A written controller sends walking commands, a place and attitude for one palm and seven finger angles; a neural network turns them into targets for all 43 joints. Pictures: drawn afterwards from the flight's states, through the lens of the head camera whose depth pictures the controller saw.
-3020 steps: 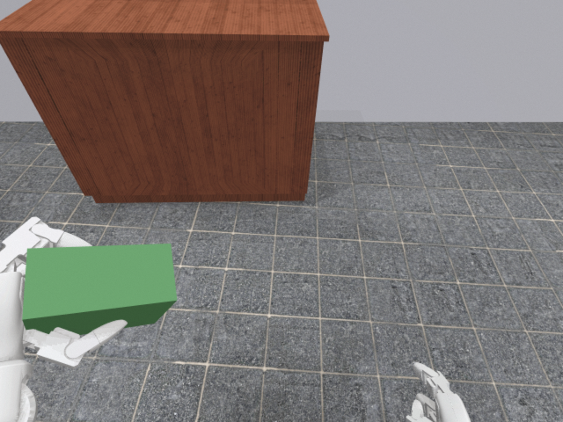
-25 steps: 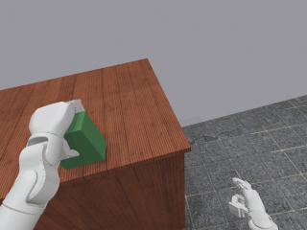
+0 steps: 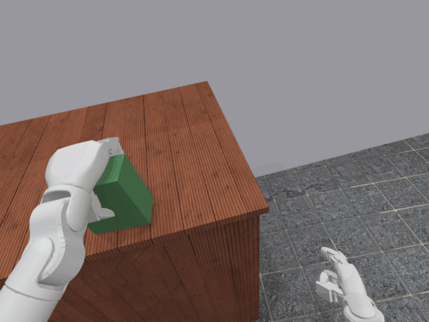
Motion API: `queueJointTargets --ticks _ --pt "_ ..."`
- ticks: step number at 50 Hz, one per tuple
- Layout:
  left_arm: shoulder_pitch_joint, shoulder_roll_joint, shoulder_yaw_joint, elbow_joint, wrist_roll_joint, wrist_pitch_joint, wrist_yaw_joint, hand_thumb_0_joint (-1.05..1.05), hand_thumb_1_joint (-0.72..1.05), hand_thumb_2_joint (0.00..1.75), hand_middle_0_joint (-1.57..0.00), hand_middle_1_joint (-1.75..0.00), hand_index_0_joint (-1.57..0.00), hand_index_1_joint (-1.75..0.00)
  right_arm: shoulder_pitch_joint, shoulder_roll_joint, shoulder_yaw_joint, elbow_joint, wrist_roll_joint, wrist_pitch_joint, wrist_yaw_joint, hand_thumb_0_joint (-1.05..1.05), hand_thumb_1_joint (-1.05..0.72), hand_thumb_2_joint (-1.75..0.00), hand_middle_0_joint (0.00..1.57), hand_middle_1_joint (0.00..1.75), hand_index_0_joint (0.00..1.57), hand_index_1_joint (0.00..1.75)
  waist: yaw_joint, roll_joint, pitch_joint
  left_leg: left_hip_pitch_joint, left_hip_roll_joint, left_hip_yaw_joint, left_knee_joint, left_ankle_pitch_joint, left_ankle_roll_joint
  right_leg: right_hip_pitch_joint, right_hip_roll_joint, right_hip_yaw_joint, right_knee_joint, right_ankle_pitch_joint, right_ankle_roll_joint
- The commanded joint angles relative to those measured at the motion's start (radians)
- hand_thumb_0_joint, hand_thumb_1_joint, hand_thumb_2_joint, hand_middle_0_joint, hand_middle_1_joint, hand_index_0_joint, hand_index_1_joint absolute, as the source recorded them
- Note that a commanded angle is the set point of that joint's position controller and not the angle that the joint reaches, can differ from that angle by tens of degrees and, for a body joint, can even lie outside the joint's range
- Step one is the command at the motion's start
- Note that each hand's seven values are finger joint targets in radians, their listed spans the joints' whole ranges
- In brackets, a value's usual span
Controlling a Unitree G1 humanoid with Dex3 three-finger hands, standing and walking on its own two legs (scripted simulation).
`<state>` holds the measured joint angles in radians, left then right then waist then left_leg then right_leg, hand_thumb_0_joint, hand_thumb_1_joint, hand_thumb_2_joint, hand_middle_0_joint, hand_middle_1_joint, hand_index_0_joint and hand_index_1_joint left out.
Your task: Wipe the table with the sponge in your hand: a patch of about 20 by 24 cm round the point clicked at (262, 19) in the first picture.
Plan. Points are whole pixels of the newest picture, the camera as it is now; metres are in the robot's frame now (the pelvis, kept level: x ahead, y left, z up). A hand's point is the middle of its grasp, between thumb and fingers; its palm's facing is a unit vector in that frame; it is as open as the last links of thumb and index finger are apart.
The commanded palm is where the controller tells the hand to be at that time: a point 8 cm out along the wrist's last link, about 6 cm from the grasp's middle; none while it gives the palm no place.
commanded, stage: move the sponge above the wiping area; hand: left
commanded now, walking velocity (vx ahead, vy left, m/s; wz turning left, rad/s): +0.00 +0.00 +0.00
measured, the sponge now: (115, 203) +0.27 +0.24 +0.11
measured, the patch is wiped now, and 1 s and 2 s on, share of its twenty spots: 0.00 0.00 0.05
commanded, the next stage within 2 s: lower the sponge onto the table in 0.76 s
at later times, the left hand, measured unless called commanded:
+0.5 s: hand (93, 178) +0.27 +0.25 +0.18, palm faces +0.16 -0.11 -0.98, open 10.5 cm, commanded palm +0.23 +0.25 +0.27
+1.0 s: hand (88, 179) +0.26 +0.26 +0.19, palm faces +0.18 -0.10 -0.98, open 10.5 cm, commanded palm +0.22 +0.26 +0.27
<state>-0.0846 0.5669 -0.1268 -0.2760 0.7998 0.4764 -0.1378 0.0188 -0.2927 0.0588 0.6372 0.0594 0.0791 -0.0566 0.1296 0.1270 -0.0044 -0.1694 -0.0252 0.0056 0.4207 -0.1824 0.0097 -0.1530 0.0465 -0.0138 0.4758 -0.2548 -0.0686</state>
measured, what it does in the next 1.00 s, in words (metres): stands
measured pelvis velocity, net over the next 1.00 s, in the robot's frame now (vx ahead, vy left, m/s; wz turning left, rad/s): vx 0.00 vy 0.00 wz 0.00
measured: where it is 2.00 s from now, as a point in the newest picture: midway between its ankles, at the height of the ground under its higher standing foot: outside the picture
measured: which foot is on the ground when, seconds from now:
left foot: down 0.00-1.00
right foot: down 0.00-1.00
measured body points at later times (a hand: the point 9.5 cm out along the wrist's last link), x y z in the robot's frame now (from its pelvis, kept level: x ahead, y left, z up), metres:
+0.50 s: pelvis +0.00 +0.00 +0.00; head -0.02 -0.05 +0.45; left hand +0.26 +0.26 +0.23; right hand +0.26 -0.19 -0.08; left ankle +0.03 +0.12 -0.74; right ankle +0.01 -0.07 -0.74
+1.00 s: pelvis +0.00 +0.00 +0.00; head -0.03 -0.05 +0.45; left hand +0.25 +0.26 +0.24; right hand +0.26 -0.19 -0.07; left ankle +0.03 +0.12 -0.74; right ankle +0.01 -0.07 -0.74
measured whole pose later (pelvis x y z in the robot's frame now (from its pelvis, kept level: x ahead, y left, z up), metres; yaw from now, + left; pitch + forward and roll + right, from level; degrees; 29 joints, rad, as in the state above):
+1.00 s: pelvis +0.00 +0.00 +0.00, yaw +0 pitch -4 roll +1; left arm -0.09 0.59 -0.10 -0.29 0.79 0.49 -0.13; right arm 0.01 -0.28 0.07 0.64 0.06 0.08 -0.05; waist 0.13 0.13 -0.01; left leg -0.17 -0.03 0.01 0.42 -0.17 0.01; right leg -0.15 0.05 -0.01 0.46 -0.24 -0.06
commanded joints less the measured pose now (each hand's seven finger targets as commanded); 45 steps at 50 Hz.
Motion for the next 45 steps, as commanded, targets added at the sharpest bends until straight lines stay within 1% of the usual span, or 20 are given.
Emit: queueJointTargets --ticks 1,5,7,10,11,13,15,17,20,21,25,29,30,31,35,37,40,42,44,45 --pt "-0.468 0.256 0.189 -0.228 0.057 -0.036 0.08 0.0 0.1 1.3 -1.2 -1.6 -1.2 -1.6 -0.264 -0.044 -0.026 -0.189 0.0 -0.071 -0.01 0.0 -0.9 -0.9 0.2 0.3 0.2 0.3 -0.009 -0.036 -0.243 0.093 -0.026 -0.038 -0.051 0.149 0.031 0.057 -0.034 0.111 -0.107 0.125 -0.006" --pt "-0.382 0.276 0.238 -0.171 0.038 -0.016 0.081 0.0 0.1 1.3 -1.2 -1.6 -1.2 -1.6 -0.287 -0.048 -0.023 -0.186 0.007 -0.065 0.002 0.0 -0.9 -0.9 0.2 0.3 0.2 0.3 0.016 -0.036 -0.22 0.073 -0.022 -0.045 -0.059 0.161 0.026 0.061 -0.029 0.148 -0.113 0.149 -0.017" --pt "-0.326 0.236 0.22 -0.18 0.016 -0.013 0.07 0.0 0.1 1.3 -1.2 -1.6 -1.2 -1.6 -0.26 -0.048 -0.028 -0.186 0.004 -0.055 0.012 0.0 -0.9 -0.9 0.2 0.3 0.2 0.3 0.006 -0.099 -0.234 0.064 -0.015 -0.033 -0.054 0.192 0.024 0.088 -0.038 0.108 -0.1 0.21 0.0" --pt "-0.231 0.238 0.245 -0.203 0.004 0.013 0.051 0.0 0.1 1.3 -1.2 -1.6 -1.2 -1.6 -0.289 -0.05 -0.022 -0.206 0.01 -0.039 0.021 0.0 -0.9 -0.9 0.2 0.3 0.2 0.3 0.014 -0.086 -0.216 0.048 -0.012 -0.033 -0.048 0.2 0.025 0.073 -0.031 0.13 -0.093 0.227 -0.006" --pt "-0.217 0.198 0.213 -0.215 -0.007 0.013 0.045 0.0 0.1 1.3 -1.2 -1.6 -1.2 -1.6 -0.265 -0.053 -0.024 -0.211 0.005 -0.034 0.025 0.0 -0.9 -0.9 0.2 0.3 0.2 0.3 0.003 -0.113 -0.214 0.039 -0.005 -0.026 -0.045 0.202 0.025 0.081 -0.04 0.1 -0.084 0.246 0.003" --pt "-0.171 0.232 0.243 -0.23 -0.011 0.02 0.04 0.0 0.1 1.3 -1.2 -1.6 -1.2 -1.6 -0.258 -0.059 -0.027 -0.213 0.006 -0.021 0.024 0.0 -0.9 -0.9 0.2 0.3 0.2 0.3 0.003 -0.123 -0.211 0.036 -0.007 -0.025 -0.038 0.2 0.028 0.078 -0.036 0.104 -0.084 0.252 0.01" --pt "-0.193 0.263 0.266 -0.249 0.002 0.031 0.042 0.0 0.1 1.3 -1.2 -1.6 -1.2 -1.6 -0.278 -0.057 -0.019 -0.226 0.012 -0.021 0.019 0.0 -0.9 -0.9 0.2 0.3 0.2 0.3 0.006 -0.1 -0.194 0.037 -0.008 -0.031 -0.036 0.178 0.031 0.045 -0.03 0.137 -0.09 0.21 -0.001" --pt "-0.258 0.254 0.237 -0.222 0.008 0.024 0.045 0.0 0.1 1.3 -1.2 -1.6 -1.2 -1.6 -0.248 -0.061 -0.023 -0.214 0.01 -0.021 0.013 0.0 -0.9 -0.9 0.2 0.3 0.2 0.3 -0.016 -0.127 -0.184 0.037 -0.007 -0.028 -0.038 0.155 0.03 0.037 -0.034 0.113 -0.096 0.177 0.01" --pt "-0.37 0.289 0.233 -0.274 0.037 0.016 0.056 0.0 0.1 1.3 -1.2 -1.6 -1.2 -1.6 -0.283 -0.053 -0.017 -0.219 0.013 -0.036 -0.001 0.0 -0.9 -0.9 0.2 0.3 0.2 0.3 -0.009 -0.037 -0.212 0.069 -0.02 -0.038 -0.042 0.137 0.033 0.025 -0.027 0.138 -0.105 0.123 -0.004" --pt "-0.399 0.256 0.198 -0.263 0.037 0.005 0.061 0.0 0.1 1.3 -1.2 -1.6 -1.2 -1.6 -0.264 -0.051 -0.022 -0.212 0.005 -0.045 -0.003 0.0 -0.9 -0.9 0.2 0.3 0.2 0.3 -0.016 -0.039 -0.222 0.077 -0.018 -0.035 -0.038 0.146 0.032 0.036 -0.035 0.112 -0.102 0.135 -0.001" --pt "-0.378 0.286 0.228 -0.272 0.044 -0.002 0.066 0.0 0.1 1.3 -1.2 -1.6 -1.2 -1.6 -0.291 -0.046 -0.022 -0.206 0.008 -0.058 -0.001 0.0 -0.9 -0.9 0.2 0.3 0.2 0.3 0.006 -0.01 -0.243 0.091 -0.023 -0.049 -0.044 0.181 0.032 0.061 -0.028 0.144 -0.099 0.176 -0.016" --pt "-0.31 0.287 0.255 -0.223 0.023 0.0 0.061 0.0 0.1 1.3 -1.2 -1.6 -1.2 -1.6 -0.258 -0.054 -0.03 -0.189 0.001 -0.044 0.006 0.0 -0.9 -0.9 0.2 0.3 0.2 0.3 0.004 -0.089 -0.228 0.061 -0.016 -0.04 -0.045 0.196 0.026 0.085 -0.039 0.12 -0.095 0.225 0.001" --pt "-0.281 0.308 0.284 -0.215 0.023 0.011 0.061 0.0 0.1 1.3 -1.2 -1.6 -1.2 -1.6 -0.284 -0.053 -0.023 -0.196 0.008 -0.046 0.007 0.0 -0.9 -0.9 0.2 0.3 0.2 0.3 0.018 -0.057 -0.22 0.054 -0.015 -0.047 -0.049 0.186 0.025 0.073 -0.03 0.149 -0.095 0.199 -0.014" --pt "-0.275 0.263 0.248 -0.219 0.012 0.01 0.056 0.0 0.1 1.3 -1.2 -1.6 -1.2 -1.6 -0.266 -0.054 -0.024 -0.198 0.002 -0.04 0.01 0.0 -0.9 -0.9 0.2 0.3 0.2 0.3 0.007 -0.08 -0.222 0.046 -0.011 -0.036 -0.046 0.189 0.024 0.087 -0.04 0.116 -0.09 0.215 -0.004" --pt "-0.222 0.241 0.243 -0.271 0.001 0.02 0.043 0.0 0.1 1.3 -1.2 -1.6 -1.2 -1.6 -0.297 -0.045 -0.019 -0.217 0.014 -0.036 0.019 0.0 -0.9 -0.9 0.2 0.3 0.2 0.3 0.011 -0.061 -0.21 0.052 -0.011 -0.043 -0.045 0.187 0.026 0.054 -0.028 0.13 -0.09 0.2 -0.007" --pt "-0.179 0.23 0.236 -0.274 -0.014 0.015 0.04 0.0 0.1 1.3 -1.2 -1.6 -1.2 -1.6 -0.264 -0.051 -0.026 -0.215 0.01 -0.032 0.02 0.0 -0.9 -0.9 0.2 0.3 0.2 0.3 0.0 -0.117 -0.199 0.043 -0.007 -0.036 -0.041 0.168 0.027 0.056 -0.037 0.106 -0.096 0.191 0.01" --pt "-0.236 0.285 0.267 -0.262 0.01 0.02 0.045 0.0 0.1 1.3 -1.2 -1.6 -1.2 -1.6 -0.281 -0.056 -0.018 -0.218 0.011 -0.032 0.009 0.0 -0.9 -0.9 0.2 0.3 0.2 0.3 0.002 -0.093 -0.174 0.035 -0.009 -0.04 -0.044 0.123 0.028 0.021 -0.03 0.143 -0.104 0.121 -0.002" --pt "-0.291 0.249 0.221 -0.247 0.012 0.01 0.049 0.0 0.1 1.3 -1.2 -1.6 -1.2 -1.6 -0.262 -0.054 -0.021 -0.211 0.009 -0.035 0.003 0.0 -0.9 -0.9 0.2 0.3 0.2 0.3 -0.013 -0.09 -0.18 0.043 -0.013 -0.032 -0.045 0.107 0.028 0.022 -0.036 0.115 -0.113 0.092 0.009" --pt "-0.33 0.281 0.236 -0.21 0.023 0.004 0.056 0.0 0.1 1.3 -1.2 -1.6 -1.2 -1.6 -0.258 -0.058 -0.022 -0.2 0.005 -0.036 -0.004 0.0 -0.9 -0.9 0.2 0.3 0.2 0.3 -0.011 -0.091 -0.169 0.045 -0.016 -0.037 -0.05 0.098 0.028 0.017 -0.033 0.115 -0.123 0.078 0.007" --pt "-0.369 0.299 0.242 -0.216 0.038 0.007 0.058 0.0 0.1 1.3 -1.2 -1.6 -1.2 -1.6 -0.28 -0.055 -0.016 -0.202 0.012 -0.047 -0.007 0.0 -0.9 -0.9 0.2 0.3 0.2 0.3 -0.007 -0.051 -0.175 0.054 -0.017 -0.043 -0.055 0.082 0.03 0.001 -0.026 0.139 -0.125 0.041 -0.005"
